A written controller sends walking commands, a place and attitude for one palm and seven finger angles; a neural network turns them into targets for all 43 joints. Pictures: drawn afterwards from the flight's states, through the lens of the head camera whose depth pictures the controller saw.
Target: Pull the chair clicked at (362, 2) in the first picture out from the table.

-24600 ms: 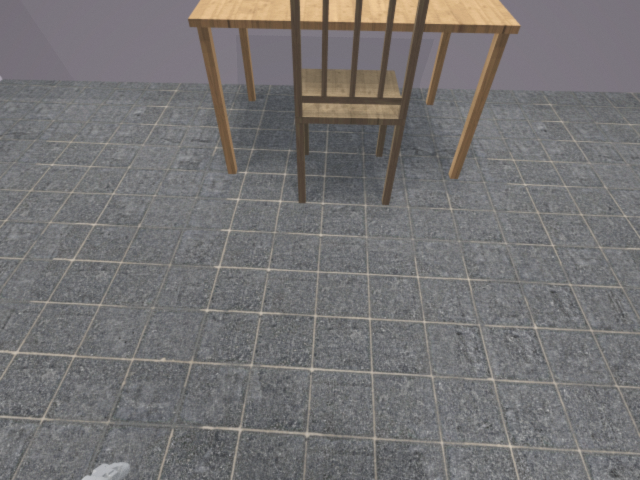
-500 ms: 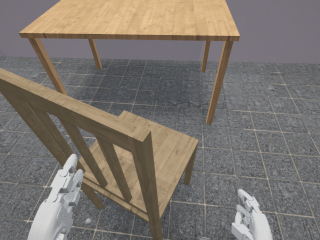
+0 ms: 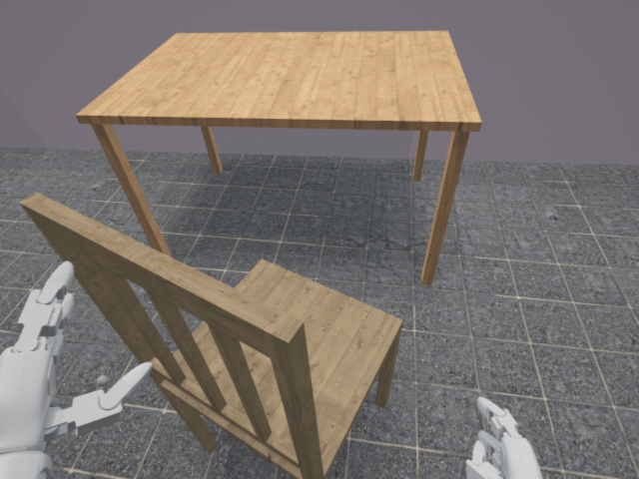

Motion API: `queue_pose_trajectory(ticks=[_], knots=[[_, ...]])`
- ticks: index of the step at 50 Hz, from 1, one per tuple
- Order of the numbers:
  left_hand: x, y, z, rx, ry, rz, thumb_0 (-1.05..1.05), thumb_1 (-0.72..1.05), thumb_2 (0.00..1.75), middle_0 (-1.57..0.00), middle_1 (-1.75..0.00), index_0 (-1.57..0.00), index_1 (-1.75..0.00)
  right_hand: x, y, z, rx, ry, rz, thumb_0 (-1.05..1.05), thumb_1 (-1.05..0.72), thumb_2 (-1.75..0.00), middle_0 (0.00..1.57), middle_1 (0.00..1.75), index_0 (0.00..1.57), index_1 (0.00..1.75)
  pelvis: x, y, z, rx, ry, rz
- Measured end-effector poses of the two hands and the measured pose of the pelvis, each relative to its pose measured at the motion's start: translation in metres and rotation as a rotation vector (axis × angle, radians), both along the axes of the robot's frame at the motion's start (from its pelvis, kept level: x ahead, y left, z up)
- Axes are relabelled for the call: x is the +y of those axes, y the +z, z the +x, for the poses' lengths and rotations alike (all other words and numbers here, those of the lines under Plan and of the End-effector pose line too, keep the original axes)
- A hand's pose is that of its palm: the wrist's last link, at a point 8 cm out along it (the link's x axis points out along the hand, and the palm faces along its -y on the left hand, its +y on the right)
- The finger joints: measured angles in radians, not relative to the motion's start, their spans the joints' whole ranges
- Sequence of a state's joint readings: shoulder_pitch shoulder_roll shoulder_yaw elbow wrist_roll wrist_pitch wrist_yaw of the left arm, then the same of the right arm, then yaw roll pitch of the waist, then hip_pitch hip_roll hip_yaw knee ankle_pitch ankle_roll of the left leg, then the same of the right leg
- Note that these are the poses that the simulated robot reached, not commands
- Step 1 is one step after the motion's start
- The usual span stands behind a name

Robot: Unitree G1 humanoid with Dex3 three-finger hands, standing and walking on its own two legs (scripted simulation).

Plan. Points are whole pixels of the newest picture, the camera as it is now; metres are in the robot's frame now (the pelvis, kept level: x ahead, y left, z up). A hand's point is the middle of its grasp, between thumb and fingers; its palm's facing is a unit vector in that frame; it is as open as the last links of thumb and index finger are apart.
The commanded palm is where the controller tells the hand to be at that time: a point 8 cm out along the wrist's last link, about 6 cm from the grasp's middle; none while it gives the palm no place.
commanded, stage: draw the hand back to the body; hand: left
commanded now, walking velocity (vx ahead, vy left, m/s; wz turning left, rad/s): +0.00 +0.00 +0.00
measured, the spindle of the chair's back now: (193, 356) +0.29 +0.24 -0.05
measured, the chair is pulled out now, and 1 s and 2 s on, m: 0.59 0.59 0.59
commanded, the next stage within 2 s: step back with the hand held close in 0.56 s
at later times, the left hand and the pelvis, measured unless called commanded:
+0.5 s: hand (78, 333) +0.19 +0.26 +0.17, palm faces +0.44 -0.79 -0.43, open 7.5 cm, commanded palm +0.15 +0.30 +0.19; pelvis +0.01 +0.00 +0.01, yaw -1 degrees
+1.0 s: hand (70, 344) +0.19 +0.26 +0.16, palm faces +0.34 -0.78 -0.53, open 7.4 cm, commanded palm +0.13 +0.31 +0.19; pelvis -0.02 +0.01 +0.01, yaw -2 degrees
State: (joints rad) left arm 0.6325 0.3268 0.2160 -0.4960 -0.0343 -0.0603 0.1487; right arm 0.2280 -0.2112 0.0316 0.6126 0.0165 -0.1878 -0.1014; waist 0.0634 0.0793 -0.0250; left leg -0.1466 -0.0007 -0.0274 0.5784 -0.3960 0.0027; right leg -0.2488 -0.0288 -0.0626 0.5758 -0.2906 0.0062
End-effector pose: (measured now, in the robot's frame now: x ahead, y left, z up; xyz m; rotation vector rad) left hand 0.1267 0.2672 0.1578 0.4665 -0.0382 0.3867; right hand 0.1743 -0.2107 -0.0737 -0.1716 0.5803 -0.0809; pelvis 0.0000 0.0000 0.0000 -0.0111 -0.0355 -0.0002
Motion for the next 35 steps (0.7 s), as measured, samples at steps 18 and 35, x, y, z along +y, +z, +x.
queue_pose_trajectory(ticks=[18, 35], knots=[[0.027, 0.036, 0.027, -0.115, 0.061, 0.054, 0.00, 0.82, 0.87, -0.20, -0.28, -0.20, -0.29, -0.013, -0.002, 0.001, 0.097, 0.000, -0.013, 0.01, -0.91, -0.89, 0.20, 0.30, 0.20, 0.30, -0.003, 0.010, 0.008, -0.015, -0.011, -0.001], [0.029, 0.033, 0.022, -0.115, 0.050, 0.042, 0.01, 0.89, 0.90, -0.21, -0.30, -0.21, -0.30, -0.009, 0.002, -0.004, 0.093, 0.004, -0.021, 0.01, -0.91, -0.89, 0.20, 0.30, 0.20, 0.29, 0.000, 0.011, 0.003, -0.033, -0.015, -0.003]])
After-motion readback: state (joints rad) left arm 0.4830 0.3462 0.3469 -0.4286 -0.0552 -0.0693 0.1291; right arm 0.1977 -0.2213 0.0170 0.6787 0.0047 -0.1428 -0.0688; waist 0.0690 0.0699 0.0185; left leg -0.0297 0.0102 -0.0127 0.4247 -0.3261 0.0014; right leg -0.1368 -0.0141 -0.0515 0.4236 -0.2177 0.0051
